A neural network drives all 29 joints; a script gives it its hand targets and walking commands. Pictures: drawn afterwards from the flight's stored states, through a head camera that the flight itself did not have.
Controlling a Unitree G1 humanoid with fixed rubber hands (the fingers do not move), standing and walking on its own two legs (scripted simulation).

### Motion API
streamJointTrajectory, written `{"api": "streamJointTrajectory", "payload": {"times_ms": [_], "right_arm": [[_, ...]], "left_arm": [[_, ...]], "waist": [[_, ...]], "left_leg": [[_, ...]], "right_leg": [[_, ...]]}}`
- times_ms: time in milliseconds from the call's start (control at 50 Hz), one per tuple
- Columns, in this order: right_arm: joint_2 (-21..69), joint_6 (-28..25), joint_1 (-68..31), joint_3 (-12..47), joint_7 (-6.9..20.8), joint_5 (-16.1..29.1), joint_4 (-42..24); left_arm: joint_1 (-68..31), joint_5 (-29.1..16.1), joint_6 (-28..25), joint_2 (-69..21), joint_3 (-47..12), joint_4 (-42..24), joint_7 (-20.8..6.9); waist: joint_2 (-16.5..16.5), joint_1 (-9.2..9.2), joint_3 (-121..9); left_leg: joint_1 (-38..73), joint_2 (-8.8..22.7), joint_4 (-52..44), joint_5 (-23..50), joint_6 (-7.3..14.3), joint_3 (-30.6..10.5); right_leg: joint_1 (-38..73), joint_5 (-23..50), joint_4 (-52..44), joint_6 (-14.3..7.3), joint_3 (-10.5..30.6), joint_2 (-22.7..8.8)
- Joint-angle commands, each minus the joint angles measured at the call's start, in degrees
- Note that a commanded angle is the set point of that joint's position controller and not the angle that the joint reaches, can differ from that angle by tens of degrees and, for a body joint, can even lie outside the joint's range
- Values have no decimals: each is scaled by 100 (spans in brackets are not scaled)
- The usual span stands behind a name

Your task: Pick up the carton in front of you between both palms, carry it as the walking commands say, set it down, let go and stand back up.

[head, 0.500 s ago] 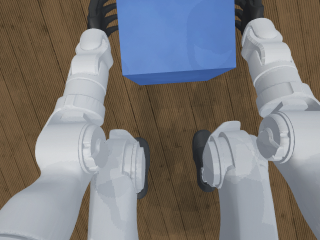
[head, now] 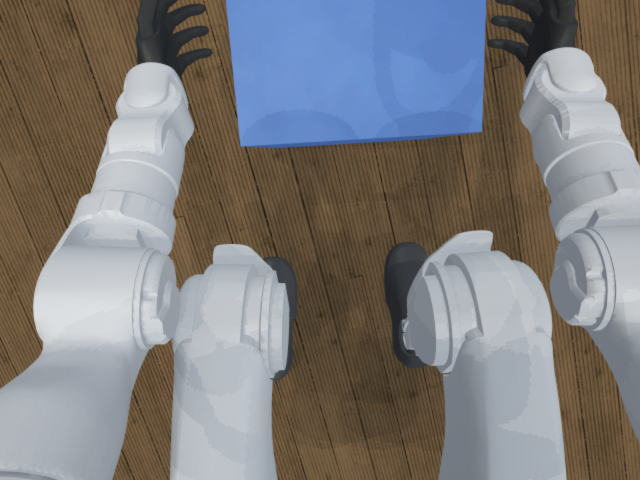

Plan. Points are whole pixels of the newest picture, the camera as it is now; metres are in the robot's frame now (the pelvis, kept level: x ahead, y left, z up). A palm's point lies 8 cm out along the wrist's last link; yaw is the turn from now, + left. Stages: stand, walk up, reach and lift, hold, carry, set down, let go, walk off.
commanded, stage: set down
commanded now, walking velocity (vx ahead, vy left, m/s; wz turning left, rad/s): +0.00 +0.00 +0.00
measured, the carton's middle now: (348, 51) +0.52 -0.03 -0.24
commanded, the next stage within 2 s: let go in 1.16 s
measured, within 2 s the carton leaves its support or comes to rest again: neither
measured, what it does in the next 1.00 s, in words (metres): rises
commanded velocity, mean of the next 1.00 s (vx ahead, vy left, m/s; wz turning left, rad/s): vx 0.00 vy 0.00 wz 0.00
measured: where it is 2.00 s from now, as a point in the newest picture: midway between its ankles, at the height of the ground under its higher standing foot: (341, 332)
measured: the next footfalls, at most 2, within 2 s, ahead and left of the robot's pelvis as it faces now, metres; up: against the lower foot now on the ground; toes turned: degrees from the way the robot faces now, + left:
none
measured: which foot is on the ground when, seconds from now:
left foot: down 0.00-1.00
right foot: down 0.00-1.00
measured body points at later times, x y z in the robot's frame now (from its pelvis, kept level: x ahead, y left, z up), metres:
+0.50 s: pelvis +0.01 +0.00 +0.08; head +0.33 -0.02 +0.39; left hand +0.54 +0.16 -0.05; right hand +0.52 -0.23 -0.05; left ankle +0.11 +0.11 -0.33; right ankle +0.12 -0.11 -0.33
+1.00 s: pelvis +0.03 +0.00 +0.21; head +0.33 -0.02 +0.55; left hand +0.54 +0.17 +0.10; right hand +0.52 -0.24 +0.10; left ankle +0.11 +0.11 -0.33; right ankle +0.12 -0.11 -0.33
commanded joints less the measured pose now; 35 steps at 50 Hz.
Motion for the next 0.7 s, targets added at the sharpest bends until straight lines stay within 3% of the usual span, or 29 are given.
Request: {"api": "streamJointTrajectory", "payload": {"times_ms": [0, 140, 240, 340, 460, 680], "right_arm": [[-692, -173, -1615, 299, 14, 424, -953], [-823, 19, -791, 225, -55, 469, -1533], [-752, 370, -462, -79, -99, 157, -2417], [-364, 528, -354, -288, 12, -162, -2197], [-234, 483, -157, -430, 111, -360, -1946], [-416, 669, 158, -629, 244, -466, -2819]], "left_arm": [[-1442, -384, -175, 531, -275, -909, -3], [-736, -298, -31, 686, -114, -1708, 140], [-401, -25, 294, 566, 168, -2484, 225], [-181, 306, 466, 236, 454, -2109, 147], [-9, 487, 412, 122, 596, -1818, 90], [242, 535, 608, 129, 556, -2868, 43]], "waist": [[-102, -106, -6331], [-93, -78, -8081], [-148, -117, -8641], [-202, -74, -7230], [-217, -23, -7155], [-153, -88, -8600]], "left_leg": [[2295, 223, -889, 1788, -73, -95], [3208, 143, -1060, 1976, -110, 166], [3617, 24, -1614, 1608, -31, 305], [2953, 2, -2133, 1080, -9, 298], [3024, 10, -2667, 1122, -52, 254], [4363, -85, -3682, 1727, -90, 328]], "right_leg": [[3181, 2012, -822, 103, 237, -127], [4501, 2402, -959, 113, 65, 1], [4881, 2015, -1523, 107, -108, 107], [4005, 1328, -2061, 142, -127, 106], [3912, 1302, -2597, 152, -140, 130], [5200, 1982, -3587, 177, -242, 251]]}}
